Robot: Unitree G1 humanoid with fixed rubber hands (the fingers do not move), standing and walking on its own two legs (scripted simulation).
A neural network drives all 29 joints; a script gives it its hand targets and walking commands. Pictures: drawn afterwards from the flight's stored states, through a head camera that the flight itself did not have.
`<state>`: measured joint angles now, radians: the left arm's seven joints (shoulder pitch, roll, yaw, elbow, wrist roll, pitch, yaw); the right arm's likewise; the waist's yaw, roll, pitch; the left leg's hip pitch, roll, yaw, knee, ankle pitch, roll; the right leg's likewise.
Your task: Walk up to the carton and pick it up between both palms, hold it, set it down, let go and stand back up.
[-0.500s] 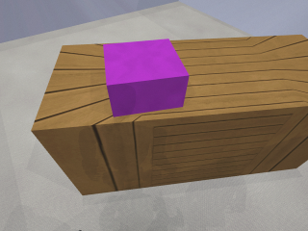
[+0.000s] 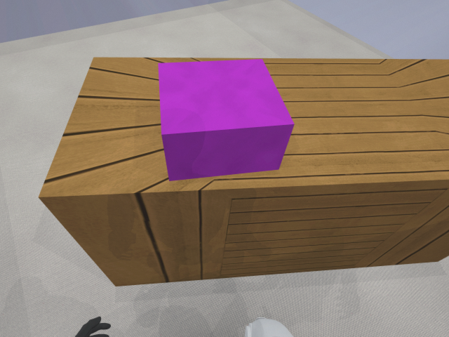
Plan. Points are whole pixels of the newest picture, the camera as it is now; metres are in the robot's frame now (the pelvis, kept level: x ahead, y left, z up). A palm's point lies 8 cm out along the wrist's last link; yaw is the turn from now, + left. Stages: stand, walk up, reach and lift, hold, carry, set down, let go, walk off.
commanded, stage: walk up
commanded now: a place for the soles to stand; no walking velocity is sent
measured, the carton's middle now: (218, 116) +0.62 +0.01 +0.01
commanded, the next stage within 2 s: none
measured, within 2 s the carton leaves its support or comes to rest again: neither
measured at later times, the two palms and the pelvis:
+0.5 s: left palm out of the picture +0.11 +0.25 -0.12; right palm (361, 304) +0.20 -0.27 -0.09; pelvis +0.05 -0.03 -0.02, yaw +6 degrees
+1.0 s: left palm (83, 332) +0.15 +0.24 -0.08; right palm (372, 326) +0.17 -0.28 -0.09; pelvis +0.04 -0.03 +0.00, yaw +2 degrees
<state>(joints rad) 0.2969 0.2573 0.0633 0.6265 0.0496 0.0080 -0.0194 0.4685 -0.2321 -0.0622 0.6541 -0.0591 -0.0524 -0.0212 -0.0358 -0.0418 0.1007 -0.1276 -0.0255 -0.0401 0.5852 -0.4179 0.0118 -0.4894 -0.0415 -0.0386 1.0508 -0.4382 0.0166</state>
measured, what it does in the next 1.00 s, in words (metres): steps on the spot: right foot, then left foot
